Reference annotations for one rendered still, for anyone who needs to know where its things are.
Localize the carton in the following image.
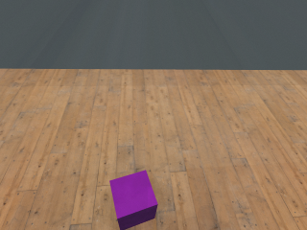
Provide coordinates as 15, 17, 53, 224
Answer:
109, 170, 158, 230

